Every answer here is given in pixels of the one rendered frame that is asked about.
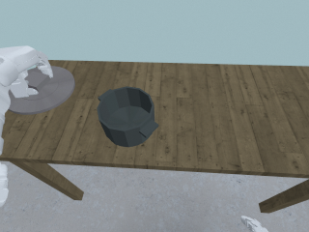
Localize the pot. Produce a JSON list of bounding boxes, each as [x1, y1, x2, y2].
[[97, 86, 159, 148]]

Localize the robot right hand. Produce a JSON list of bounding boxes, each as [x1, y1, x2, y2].
[[240, 216, 268, 232]]

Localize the robot left forearm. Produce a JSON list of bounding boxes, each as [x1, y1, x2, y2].
[[0, 55, 18, 156]]

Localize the knob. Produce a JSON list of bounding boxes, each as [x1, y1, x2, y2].
[[24, 72, 51, 92]]

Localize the lid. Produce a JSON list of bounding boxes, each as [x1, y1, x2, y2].
[[8, 66, 75, 115]]

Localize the robot left hand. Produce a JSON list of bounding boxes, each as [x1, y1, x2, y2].
[[0, 45, 53, 99]]

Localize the table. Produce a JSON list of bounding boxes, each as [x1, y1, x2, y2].
[[0, 60, 309, 214]]

